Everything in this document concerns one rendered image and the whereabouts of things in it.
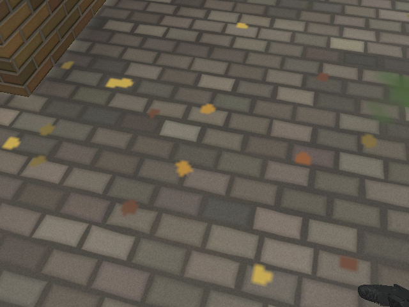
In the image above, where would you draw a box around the robot right hand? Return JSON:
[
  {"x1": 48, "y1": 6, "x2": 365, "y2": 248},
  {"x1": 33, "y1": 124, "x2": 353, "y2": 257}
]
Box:
[{"x1": 358, "y1": 284, "x2": 409, "y2": 307}]

